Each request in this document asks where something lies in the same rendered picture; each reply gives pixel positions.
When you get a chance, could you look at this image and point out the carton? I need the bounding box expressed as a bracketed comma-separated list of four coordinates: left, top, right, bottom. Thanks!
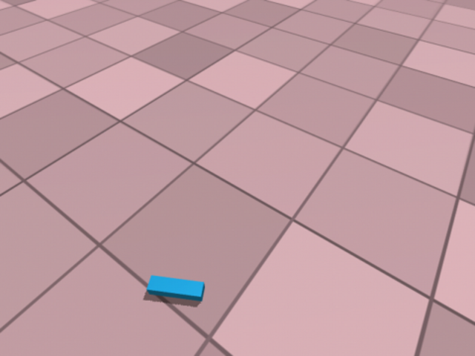
[146, 275, 205, 301]

